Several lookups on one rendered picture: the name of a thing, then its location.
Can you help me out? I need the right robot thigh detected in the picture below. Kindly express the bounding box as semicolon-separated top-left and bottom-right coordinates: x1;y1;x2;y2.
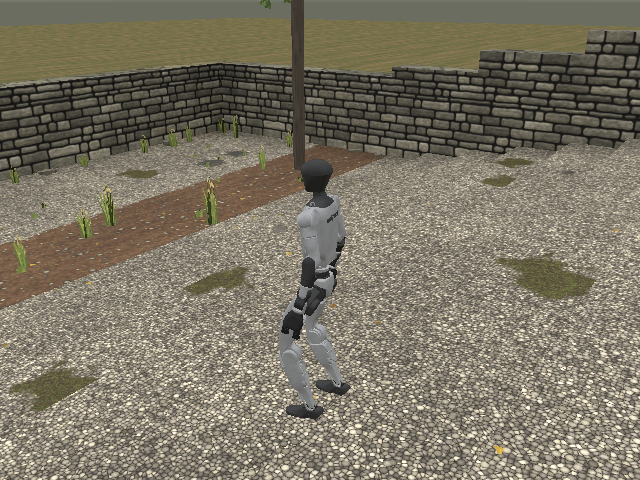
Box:
305;279;337;344

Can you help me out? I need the robot right forearm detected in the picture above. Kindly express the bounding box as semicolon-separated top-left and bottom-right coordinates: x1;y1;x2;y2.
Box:
329;237;346;269

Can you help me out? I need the robot right foot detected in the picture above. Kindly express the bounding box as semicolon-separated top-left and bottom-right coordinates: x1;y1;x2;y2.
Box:
316;380;351;396

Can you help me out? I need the robot left upper arm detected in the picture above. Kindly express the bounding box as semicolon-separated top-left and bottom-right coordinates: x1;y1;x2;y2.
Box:
297;208;321;270

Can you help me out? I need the robot right upper arm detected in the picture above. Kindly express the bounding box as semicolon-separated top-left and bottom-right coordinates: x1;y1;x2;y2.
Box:
327;195;346;242

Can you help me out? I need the left robot hand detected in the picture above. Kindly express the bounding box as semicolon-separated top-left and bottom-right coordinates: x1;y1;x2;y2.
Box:
281;310;303;340

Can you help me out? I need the robot left forearm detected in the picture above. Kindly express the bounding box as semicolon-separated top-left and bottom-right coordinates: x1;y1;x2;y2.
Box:
292;257;317;314

